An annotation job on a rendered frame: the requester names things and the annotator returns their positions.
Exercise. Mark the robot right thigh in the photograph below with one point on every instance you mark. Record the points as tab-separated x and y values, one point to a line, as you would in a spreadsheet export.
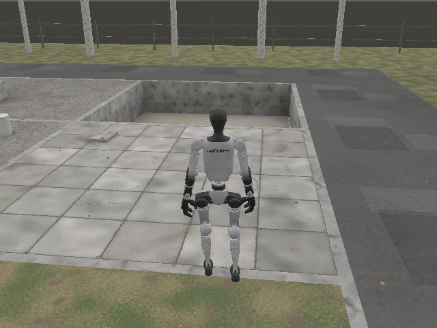
234	201

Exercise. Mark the robot left hand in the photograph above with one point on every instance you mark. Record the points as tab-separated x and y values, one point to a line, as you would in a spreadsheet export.
185	207

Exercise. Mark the left robot upper arm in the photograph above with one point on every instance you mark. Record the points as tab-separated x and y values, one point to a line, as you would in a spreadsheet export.
194	157

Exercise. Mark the left robot forearm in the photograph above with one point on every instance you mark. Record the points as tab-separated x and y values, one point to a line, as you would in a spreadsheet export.
188	187

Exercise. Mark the right robot upper arm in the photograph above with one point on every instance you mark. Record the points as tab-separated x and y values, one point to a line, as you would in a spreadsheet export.
239	144

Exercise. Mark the left robot foot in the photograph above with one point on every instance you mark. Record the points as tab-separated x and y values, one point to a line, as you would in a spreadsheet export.
208	269

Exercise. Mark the robot right hand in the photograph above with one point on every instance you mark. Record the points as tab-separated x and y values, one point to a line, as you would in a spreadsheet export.
250	204

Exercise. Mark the right robot forearm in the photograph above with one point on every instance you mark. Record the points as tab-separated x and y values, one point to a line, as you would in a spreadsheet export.
248	185

